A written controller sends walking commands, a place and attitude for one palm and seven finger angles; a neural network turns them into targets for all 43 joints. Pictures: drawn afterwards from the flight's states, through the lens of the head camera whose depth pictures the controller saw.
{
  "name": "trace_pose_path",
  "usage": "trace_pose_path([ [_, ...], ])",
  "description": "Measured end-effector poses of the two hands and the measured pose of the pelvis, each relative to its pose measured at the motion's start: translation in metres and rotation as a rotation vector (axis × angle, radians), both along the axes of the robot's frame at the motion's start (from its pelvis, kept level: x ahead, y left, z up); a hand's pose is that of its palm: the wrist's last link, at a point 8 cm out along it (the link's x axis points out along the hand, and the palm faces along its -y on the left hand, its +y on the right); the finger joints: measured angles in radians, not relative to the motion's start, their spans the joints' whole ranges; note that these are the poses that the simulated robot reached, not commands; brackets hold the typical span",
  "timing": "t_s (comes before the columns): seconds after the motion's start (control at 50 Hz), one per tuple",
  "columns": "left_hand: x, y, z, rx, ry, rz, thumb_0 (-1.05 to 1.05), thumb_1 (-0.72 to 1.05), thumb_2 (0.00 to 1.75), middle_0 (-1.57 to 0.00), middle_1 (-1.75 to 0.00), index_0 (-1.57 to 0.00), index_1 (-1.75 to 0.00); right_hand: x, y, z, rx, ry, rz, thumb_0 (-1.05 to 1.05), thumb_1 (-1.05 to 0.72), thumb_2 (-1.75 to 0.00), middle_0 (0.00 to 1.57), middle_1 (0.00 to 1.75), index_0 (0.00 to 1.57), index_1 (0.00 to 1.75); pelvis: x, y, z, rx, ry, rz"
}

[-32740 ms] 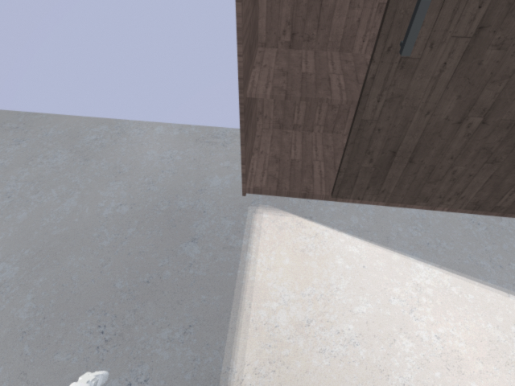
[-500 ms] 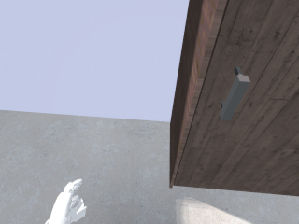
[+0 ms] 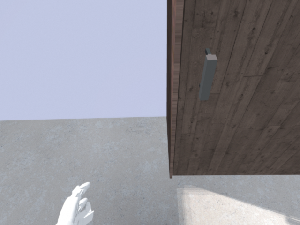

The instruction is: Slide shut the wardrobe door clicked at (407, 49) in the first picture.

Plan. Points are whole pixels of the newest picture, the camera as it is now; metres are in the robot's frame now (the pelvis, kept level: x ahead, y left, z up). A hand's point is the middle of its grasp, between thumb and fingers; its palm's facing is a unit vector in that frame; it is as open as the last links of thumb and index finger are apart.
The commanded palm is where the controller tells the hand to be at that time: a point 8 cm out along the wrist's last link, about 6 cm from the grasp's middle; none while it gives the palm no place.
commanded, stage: step back with the hand held close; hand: right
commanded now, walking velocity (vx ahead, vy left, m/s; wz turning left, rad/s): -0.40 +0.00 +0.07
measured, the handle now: (205, 74) +0.53 -0.16 +0.12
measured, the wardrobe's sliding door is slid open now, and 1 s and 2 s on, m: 0.00 0.00 0.00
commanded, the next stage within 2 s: stop stepping back and stand still in 0.18 s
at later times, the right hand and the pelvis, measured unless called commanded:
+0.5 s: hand out of the picture +0.09 -0.29 +0.18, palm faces +0.30 +0.86 -0.42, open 7.4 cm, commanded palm +0.07 -0.33 +0.18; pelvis -0.12 -0.05 -0.01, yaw +9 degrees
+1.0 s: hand out of the picture +0.04 -0.37 +0.17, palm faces +0.48 +0.82 -0.31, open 7.4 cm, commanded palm -0.02 -0.40 +0.18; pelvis -0.18 -0.11 -0.01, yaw +3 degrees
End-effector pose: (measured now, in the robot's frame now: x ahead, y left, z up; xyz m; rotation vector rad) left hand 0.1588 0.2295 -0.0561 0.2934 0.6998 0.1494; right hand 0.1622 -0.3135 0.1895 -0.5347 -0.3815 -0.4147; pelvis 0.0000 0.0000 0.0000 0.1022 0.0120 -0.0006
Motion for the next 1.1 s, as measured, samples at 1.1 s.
trace_pose_path([
  [1.1,-0.214,-0.091,-0.017,0.002,-0.007,0.108,0.01,0.90,0.90,-0.20,-0.30,-0.20,-0.30,-0.164,-0.094,-0.017,0.093,0.032,0.024,0.02,-0.89,-0.90,0.20,0.30,0.21,0.30,-0.179,-0.113,-0.011,-0.104,-0.060,0.049],
])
